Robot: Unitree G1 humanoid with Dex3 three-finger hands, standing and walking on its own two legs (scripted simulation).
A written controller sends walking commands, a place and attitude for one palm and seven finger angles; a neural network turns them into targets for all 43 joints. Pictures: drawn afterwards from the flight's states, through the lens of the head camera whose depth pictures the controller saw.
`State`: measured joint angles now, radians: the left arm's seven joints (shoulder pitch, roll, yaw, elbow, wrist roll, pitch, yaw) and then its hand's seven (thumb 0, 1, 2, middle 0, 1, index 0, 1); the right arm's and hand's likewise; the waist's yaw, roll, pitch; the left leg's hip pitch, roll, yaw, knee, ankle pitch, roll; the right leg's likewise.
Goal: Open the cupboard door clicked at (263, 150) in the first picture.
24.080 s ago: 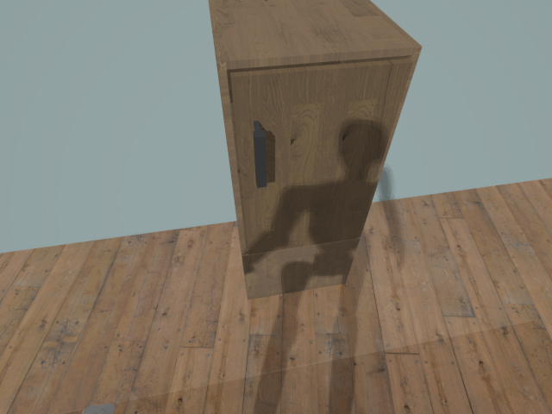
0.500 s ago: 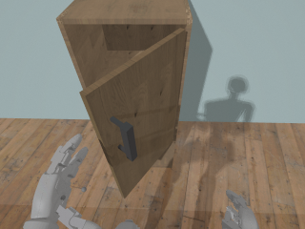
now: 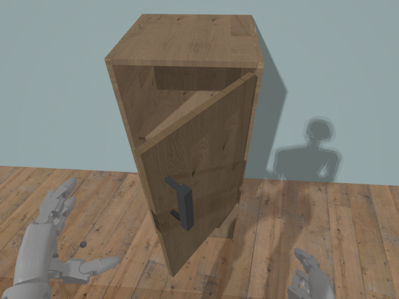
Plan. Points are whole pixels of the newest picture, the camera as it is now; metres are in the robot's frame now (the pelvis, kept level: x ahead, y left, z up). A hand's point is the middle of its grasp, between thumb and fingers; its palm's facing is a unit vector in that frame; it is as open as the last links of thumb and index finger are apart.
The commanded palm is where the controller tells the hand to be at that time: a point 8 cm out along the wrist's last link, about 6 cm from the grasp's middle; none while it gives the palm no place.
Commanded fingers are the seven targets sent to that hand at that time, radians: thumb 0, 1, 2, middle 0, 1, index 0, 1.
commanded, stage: draw the hand back to the body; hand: left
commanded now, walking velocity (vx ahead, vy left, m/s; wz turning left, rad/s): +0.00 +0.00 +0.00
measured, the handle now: (178, 203) +0.31 +0.08 +0.03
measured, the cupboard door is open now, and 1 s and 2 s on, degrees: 54 54 54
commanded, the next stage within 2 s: step back with the hand held close in 0.80 s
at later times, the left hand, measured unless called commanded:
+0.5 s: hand (43, 194) +0.21 +0.26 +0.19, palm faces +0.46 -0.80 -0.39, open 8.3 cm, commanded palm +0.17 +0.29 +0.19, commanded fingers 0.00 0.90 0.90 -0.20 -0.30 -0.20 -0.30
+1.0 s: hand (56, 194) +0.21 +0.24 +0.19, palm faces +0.43 -0.80 -0.41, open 7.4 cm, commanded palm +0.16 +0.28 +0.20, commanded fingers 0.00 0.90 0.90 -0.20 -0.30 -0.20 -0.30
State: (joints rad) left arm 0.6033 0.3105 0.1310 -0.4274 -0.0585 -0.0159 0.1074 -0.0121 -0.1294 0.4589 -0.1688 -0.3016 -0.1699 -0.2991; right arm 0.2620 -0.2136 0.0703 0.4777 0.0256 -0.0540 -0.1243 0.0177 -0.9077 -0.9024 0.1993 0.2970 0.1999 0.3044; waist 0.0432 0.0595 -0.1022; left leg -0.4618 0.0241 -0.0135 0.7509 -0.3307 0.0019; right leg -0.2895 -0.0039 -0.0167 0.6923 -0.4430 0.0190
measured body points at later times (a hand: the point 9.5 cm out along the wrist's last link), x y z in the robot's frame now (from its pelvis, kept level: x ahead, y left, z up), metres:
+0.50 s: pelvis +0.02 -0.01 +0.02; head +0.00 -0.03 +0.47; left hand +0.18 +0.30 +0.21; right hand +0.21 -0.22 -0.06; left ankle +0.04 +0.12 -0.71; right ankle -0.05 -0.13 -0.71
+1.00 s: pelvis +0.02 -0.02 +0.03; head +0.00 -0.04 +0.48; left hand +0.19 +0.28 +0.21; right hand +0.20 -0.25 -0.06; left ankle +0.04 +0.12 -0.71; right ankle -0.05 -0.13 -0.71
